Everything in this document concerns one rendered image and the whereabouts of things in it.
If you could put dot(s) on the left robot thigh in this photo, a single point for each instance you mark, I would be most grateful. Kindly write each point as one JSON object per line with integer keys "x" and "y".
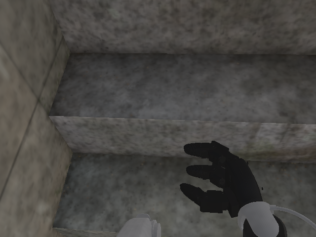
{"x": 140, "y": 227}

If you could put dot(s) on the right robot hand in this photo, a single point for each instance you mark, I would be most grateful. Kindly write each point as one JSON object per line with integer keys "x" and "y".
{"x": 237, "y": 180}

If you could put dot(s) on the right robot forearm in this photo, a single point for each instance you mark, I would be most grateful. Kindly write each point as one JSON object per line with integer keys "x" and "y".
{"x": 255, "y": 219}

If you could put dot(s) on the left robot shin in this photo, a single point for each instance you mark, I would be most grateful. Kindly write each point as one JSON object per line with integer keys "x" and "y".
{"x": 143, "y": 215}

